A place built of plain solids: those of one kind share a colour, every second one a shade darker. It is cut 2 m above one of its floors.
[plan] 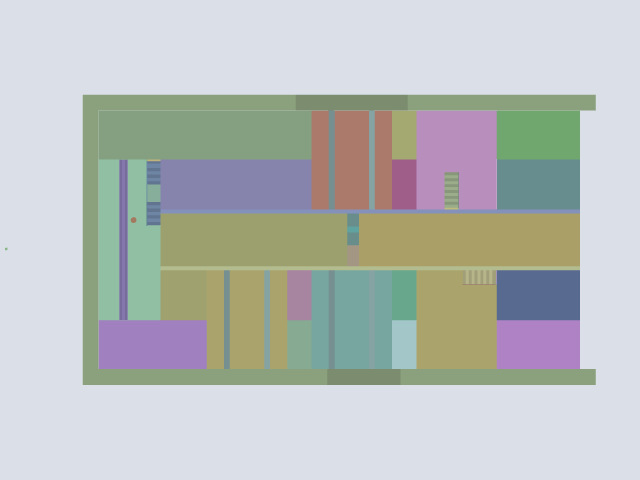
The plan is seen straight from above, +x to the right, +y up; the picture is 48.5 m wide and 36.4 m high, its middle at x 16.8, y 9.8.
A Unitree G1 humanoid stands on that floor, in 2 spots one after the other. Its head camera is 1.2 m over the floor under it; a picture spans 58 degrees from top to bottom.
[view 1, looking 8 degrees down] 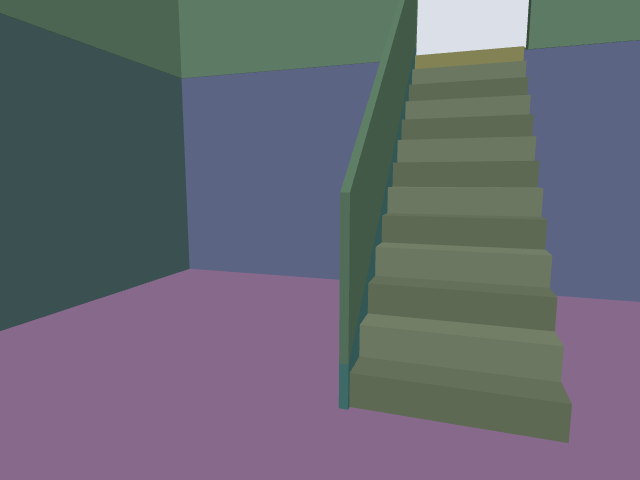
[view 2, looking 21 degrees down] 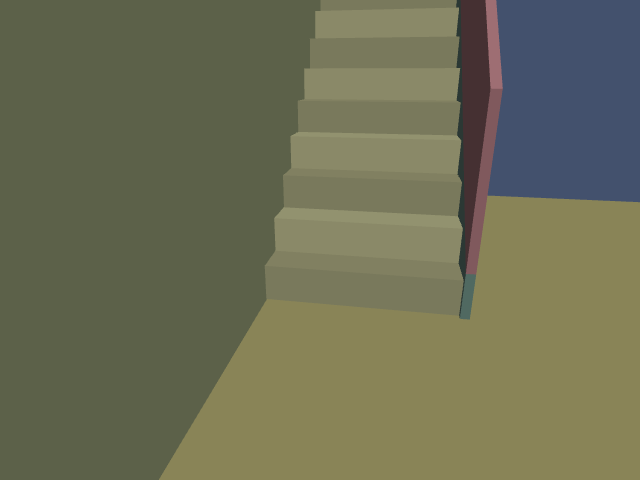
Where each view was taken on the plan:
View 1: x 26.76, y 17.03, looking -72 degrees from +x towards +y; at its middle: floor_hall4a_concrete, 5.23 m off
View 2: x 25.53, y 6.83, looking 10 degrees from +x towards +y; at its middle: step_basinn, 2.53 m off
